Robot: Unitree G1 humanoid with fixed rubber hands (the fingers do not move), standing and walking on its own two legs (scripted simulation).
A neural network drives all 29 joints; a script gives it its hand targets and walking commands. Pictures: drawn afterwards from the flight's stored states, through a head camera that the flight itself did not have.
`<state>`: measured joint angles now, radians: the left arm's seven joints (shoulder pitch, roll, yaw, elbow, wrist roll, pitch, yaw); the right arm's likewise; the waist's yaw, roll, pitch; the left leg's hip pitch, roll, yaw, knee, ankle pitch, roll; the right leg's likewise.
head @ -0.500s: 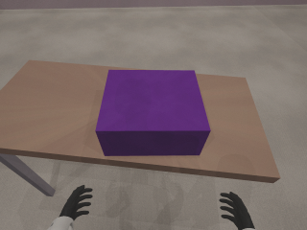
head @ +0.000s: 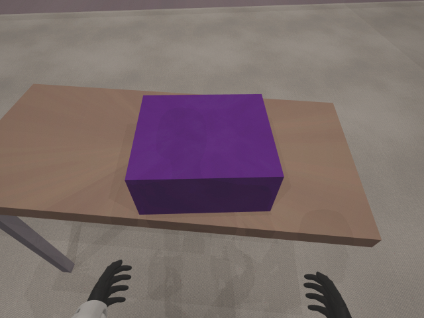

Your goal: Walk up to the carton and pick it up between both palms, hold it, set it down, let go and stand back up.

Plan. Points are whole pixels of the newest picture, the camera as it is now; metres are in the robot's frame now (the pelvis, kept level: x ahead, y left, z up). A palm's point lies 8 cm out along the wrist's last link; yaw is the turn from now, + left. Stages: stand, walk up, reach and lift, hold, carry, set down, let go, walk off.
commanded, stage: let go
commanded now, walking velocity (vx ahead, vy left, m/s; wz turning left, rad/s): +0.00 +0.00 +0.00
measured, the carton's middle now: (204, 150) +0.49 +0.05 -0.02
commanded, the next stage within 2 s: stand in 0.44 s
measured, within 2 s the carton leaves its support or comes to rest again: neither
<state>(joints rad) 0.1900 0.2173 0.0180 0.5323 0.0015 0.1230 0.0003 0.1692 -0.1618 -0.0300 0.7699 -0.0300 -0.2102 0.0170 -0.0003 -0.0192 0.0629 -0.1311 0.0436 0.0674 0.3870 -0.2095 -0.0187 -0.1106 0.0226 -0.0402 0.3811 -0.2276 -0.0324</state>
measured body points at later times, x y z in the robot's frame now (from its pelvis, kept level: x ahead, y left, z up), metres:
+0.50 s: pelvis +0.00 +0.01 +0.00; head +0.02 +0.02 +0.45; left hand +0.17 +0.24 -0.09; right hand +0.16 -0.22 -0.10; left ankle +0.00 +0.13 -0.74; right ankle -0.01 -0.10 -0.74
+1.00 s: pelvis +0.00 +0.03 +0.00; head -0.02 +0.03 +0.45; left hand +0.03 +0.26 -0.15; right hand +0.00 -0.22 -0.15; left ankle +0.00 +0.13 -0.74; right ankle -0.01 -0.10 -0.74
